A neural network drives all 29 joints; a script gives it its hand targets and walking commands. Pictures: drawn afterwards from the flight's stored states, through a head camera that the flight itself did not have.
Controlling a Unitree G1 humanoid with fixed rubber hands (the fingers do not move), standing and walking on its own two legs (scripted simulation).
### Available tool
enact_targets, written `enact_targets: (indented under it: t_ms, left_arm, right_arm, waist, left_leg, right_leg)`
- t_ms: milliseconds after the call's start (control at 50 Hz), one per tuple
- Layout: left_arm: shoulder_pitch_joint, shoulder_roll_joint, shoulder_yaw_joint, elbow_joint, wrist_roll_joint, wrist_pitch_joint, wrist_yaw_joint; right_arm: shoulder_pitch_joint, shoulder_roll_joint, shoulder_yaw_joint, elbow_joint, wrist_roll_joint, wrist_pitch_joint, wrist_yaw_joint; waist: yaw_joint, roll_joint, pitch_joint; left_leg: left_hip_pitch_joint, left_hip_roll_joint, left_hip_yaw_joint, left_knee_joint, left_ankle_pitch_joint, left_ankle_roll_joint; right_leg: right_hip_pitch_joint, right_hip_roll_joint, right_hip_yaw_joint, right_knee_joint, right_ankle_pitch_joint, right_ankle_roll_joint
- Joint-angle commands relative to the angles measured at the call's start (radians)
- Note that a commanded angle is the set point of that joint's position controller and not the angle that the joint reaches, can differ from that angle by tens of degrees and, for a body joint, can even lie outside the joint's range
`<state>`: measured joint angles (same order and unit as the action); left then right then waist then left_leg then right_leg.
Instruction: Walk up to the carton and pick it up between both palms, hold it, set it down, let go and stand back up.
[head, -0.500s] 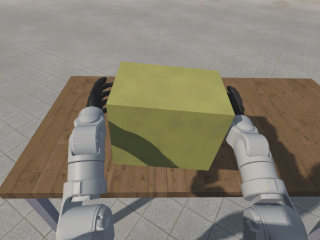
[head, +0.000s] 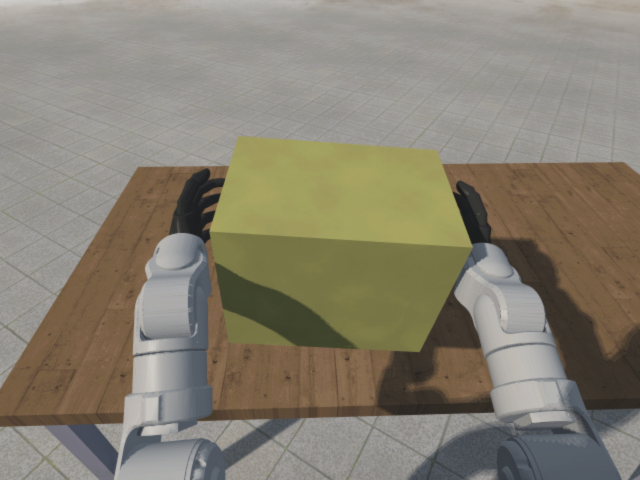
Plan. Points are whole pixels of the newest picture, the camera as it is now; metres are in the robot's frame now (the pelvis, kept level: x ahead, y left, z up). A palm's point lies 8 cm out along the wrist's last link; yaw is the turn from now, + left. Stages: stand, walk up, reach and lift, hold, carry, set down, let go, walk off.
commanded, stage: hold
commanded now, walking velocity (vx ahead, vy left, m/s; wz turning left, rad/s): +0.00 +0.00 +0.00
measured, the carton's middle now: (331, 247) +0.36 +0.00 +0.15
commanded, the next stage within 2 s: none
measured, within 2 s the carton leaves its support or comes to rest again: neither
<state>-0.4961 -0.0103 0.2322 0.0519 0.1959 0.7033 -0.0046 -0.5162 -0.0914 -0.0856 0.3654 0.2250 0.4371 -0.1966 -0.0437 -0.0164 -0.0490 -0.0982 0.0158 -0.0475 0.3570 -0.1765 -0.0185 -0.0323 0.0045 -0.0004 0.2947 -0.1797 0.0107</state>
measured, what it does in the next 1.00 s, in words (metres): stands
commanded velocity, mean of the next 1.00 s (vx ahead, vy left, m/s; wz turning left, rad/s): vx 0.00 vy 0.00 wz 0.00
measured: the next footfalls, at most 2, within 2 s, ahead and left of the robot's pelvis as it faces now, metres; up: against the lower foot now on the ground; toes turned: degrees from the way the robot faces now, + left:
none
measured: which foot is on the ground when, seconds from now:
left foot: down 0.00-1.00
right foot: down 0.00-1.00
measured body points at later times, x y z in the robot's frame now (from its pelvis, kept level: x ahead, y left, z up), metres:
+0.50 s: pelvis -0.01 +0.00 +0.00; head -0.06 +0.01 +0.45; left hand +0.34 +0.16 +0.19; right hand +0.34 -0.17 +0.16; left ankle +0.02 +0.13 -0.75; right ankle -0.01 -0.13 -0.75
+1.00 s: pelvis -0.02 +0.00 +0.00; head -0.07 +0.01 +0.45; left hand +0.35 +0.17 +0.19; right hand +0.35 -0.17 +0.16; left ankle +0.02 +0.13 -0.75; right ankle -0.01 -0.13 -0.75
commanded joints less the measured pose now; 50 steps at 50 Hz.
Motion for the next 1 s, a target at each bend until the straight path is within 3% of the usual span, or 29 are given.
enact_targets:
  t_ms: [0, 100, 140, 160, 180, 300, 360, 420, 460, 540, 560, 580, 640, 680, 800, 880, 900, 920, 980]
  left_arm:
    - [-0.601, -0.447, -0.519, -0.231, -0.143, -0.023, -0.141]
    - [-0.576, -0.434, -0.547, -0.327, -0.155, -0.02, -0.146]
    - [-0.595, -0.447, -0.578, -0.355, -0.162, -0.023, -0.143]
    - [-0.596, -0.449, -0.573, -0.374, -0.164, -0.025, -0.142]
    - [-0.593, -0.43, -0.562, -0.333, -0.151, -0.02, -0.143]
    - [-0.604, -0.436, -0.58, -0.34, -0.173, -0.036, -0.142]
    - [-0.633, -0.423, -0.557, -0.301, -0.151, -0.038, -0.14]
    - [-0.636, -0.406, -0.489, -0.161, -0.123, -0.025, -0.156]
    - [-0.656, -0.411, -0.469, -0.132, -0.121, -0.027, -0.163]
    - [-0.77, -0.452, -0.473, -0.096, -0.139, -0.052, -0.156]
    - [-0.78, -0.46, -0.491, -0.081, -0.154, -0.058, -0.153]
    - [-0.808, -0.469, -0.484, -0.061, -0.155, -0.063, -0.148]
    - [-0.837, -0.48, -0.487, -0.073, -0.169, -0.086, -0.136]
    - [-0.822, -0.489, -0.496, -0.054, -0.163, -0.085, -0.132]
    - [-0.807, -0.47, -0.428, 0.019, -0.114, -0.074, -0.138]
    - [-0.809, -0.485, -0.456, -0.013, -0.138, -0.08, -0.138]
    - [-0.824, -0.509, -0.477, -0.054, -0.147, -0.083, -0.131]
    - [-0.809, -0.522, -0.507, -0.061, -0.164, -0.085, -0.128]
    - [-0.817, -0.509, -0.51, -0.093, -0.161, -0.089, -0.114]
  right_arm:
    - [-0.833, 0.493, 0.479, -0.433, 0.131, -0.05, 0.136]
    - [-0.847, 0.496, 0.522, -0.576, 0.153, -0.061, 0.128]
    - [-0.827, 0.494, 0.517, -0.557, 0.145, -0.06, 0.131]
    - [-0.837, 0.504, 0.525, -0.579, 0.151, -0.061, 0.133]
    - [-0.825, 0.484, 0.507, -0.543, 0.136, -0.056, 0.136]
    - [-0.837, 0.48, 0.495, -0.58, 0.118, -0.068, 0.147]
    - [-0.848, 0.487, 0.484, -0.499, 0.099, -0.067, 0.156]
    - [-0.889, 0.469, 0.427, -0.395, 0.061, -0.058, 0.167]
    - [-0.937, 0.496, 0.42, -0.4, 0.053, -0.069, 0.172]
    - [-1.007, 0.528, 0.394, -0.32, 0.04, -0.087, 0.187]
    - [-1.02, 0.539, 0.39, -0.327, 0.033, -0.09, 0.185]
    - [-1.025, 0.534, 0.374, -0.291, 0.031, -0.09, 0.191]
    - [-1.041, 0.574, 0.399, -0.298, 0.027, -0.108, 0.186]
    - [-1.048, 0.566, 0.406, -0.301, 0.04, -0.114, 0.182]
    - [-1.037, 0.545, 0.374, -0.201, 0.035, -0.105, 0.183]
    - [-1.058, 0.569, 0.4, -0.255, 0.057, -0.114, 0.174]
    - [-1.068, 0.572, 0.41, -0.282, 0.075, -0.121, 0.175]
    - [-1.052, 0.569, 0.407, -0.313, 0.077, -0.123, 0.169]
    - [-1.054, 0.557, 0.42, -0.331, 0.087, -0.121, 0.171]
  waist:
    - [-0.026, 0.02, -0.39]
    - [-0.011, 0.042, -0.441]
    - [-0.023, 0.062, -0.437]
    - [-0.013, 0.057, -0.466]
    - [-0.012, 0.067, -0.444]
    - [-0.014, 0.035, -0.488]
    - [-0.006, 0.054, -0.447]
    - [0.002, 0.02, -0.333]
    - [0.009, -0.014, -0.328]
    - [0.011, 0.023, -0.375]
    - [-0.009, 0.014, -0.383]
    - [-0.004, 0.033, -0.383]
    - [0.005, 0.016, -0.45]
    - [-0.003, 0.04, -0.46]
    - [0.011, 0.035, -0.386]
    - [0.004, 0.017, -0.424]
    - [0.004, 0.042, -0.46]
    - [-0.019, 0.053, -0.48]
    - [-0.001, 0.061, -0.469]
  left_leg:
    - [0.239, -0.066, 0.037, 0.017, 0.453, -0.029]
    - [0.232, -0.073, 0.033, 0.036, 0.522, -0.035]
    - [0.234, -0.067, 0.031, 0.025, 0.497, -0.042]
    - [0.24, -0.067, 0.033, 0.032, 0.508, -0.04]
    - [0.238, -0.066, 0.03, 0.019, 0.464, -0.038]
    - [0.232, -0.065, 0.041, 0.004, 0.388, -0.028]
    - [0.218, -0.063, 0.044, -0.013, 0.345, -0.024]
    - [0.156, -0.06, 0.057, -0.06, 0.184, 0.0]
    - [0.136, -0.062, 0.063, -0.067, 0.136, 0.017]
    - [0.14, -0.055, 0.063, -0.071, 0.096, 0.013]
    - [0.136, -0.054, 0.059, -0.069, 0.089, 0.013]
    - [0.139, -0.053, 0.065, -0.072, 0.067, 0.007]
    - [0.156, -0.058, 0.064, -0.059, 0.108, 0.015]
    - [0.176, -0.058, 0.059, -0.049, 0.127, 0.009]
    - [0.148, -0.062, 0.063, -0.068, 0.088, 0.014]
    - [0.177, -0.061, 0.06, -0.052, 0.147, 0.018]
    - [0.196, -0.059, 0.053, -0.039, 0.187, 0.008]
    - [0.214, -0.062, 0.052, -0.027, 0.22, -0.001]
    - [0.231, -0.055, 0.041, -0.023, 0.252, -0.011]
  right_leg:
    - [0.066, 0.067, -0.041, -0.018, 0.422, 0.047]
    - [0.095, 0.067, -0.035, 0.004, 0.527, 0.049]
    - [0.084, 0.069, -0.039, 0.0, 0.471, 0.043]
    - [0.109, 0.067, -0.037, 0.007, 0.501, 0.045]
    - [0.08, 0.065, -0.037, 0.0, 0.459, 0.041]
    - [0.088, 0.067, -0.043, -0.006, 0.398, 0.04]
    - [0.067, 0.06, -0.048, -0.013, 0.343, 0.038]
    - [0.029, 0.048, -0.052, -0.047, 0.17, 0.031]
    - [0.03, 0.042, -0.049, -0.05, 0.128, 0.036]
    - [-0.014, 0.042, -0.053, -0.047, 0.068, 0.029]
    - [-0.01, 0.04, -0.053, -0.05, 0.066, 0.029]
    - [-0.034, 0.043, -0.054, -0.052, 0.036, 0.024]
    - [-0.008, 0.035, -0.053, -0.042, 0.099, 0.034]
    - [-0.015, 0.041, -0.058, -0.043, 0.109, 0.031]
    - [-0.016, 0.036, -0.061, -0.055, 0.053, 0.035]
    - [-0.006, 0.045, -0.056, -0.052, 0.108, 0.037]
    - [-0.008, 0.05, -0.062, -0.038, 0.136, 0.034]
    - [-0.001, 0.056, -0.064, -0.042, 0.165, 0.035]
    - [-0.02, 0.063, -0.066, -0.042, 0.164, 0.031]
